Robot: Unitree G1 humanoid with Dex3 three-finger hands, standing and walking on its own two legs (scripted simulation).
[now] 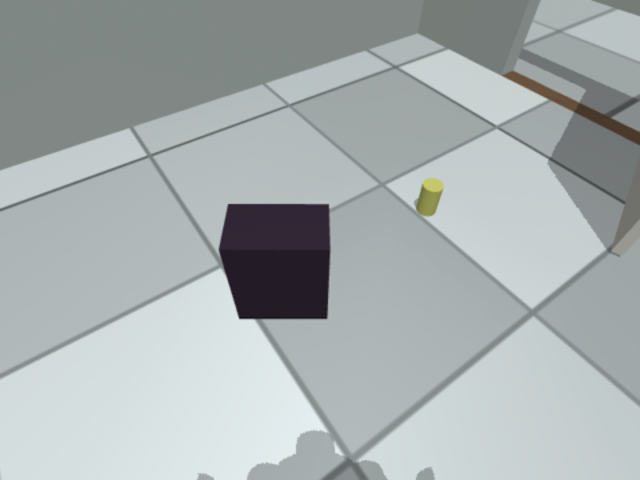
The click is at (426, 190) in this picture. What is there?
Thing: squat round
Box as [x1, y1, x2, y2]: [416, 178, 443, 215]
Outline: 437,179 428,178 423,181 416,206 417,211 423,215 431,215 435,211 443,187 442,183
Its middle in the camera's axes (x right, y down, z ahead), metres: +0.47 -0.16 +1.70
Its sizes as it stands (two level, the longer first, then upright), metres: 0.086 0.086 0.146
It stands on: the floor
